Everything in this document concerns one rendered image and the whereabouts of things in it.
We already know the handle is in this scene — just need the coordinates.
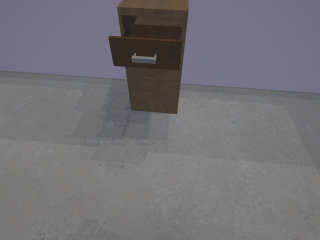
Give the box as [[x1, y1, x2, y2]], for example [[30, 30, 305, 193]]
[[131, 53, 157, 64]]

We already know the cabinet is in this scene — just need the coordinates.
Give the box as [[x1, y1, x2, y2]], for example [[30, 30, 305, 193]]
[[117, 0, 189, 114]]

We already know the drawer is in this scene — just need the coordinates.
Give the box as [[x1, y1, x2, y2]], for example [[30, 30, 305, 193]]
[[108, 24, 183, 71]]

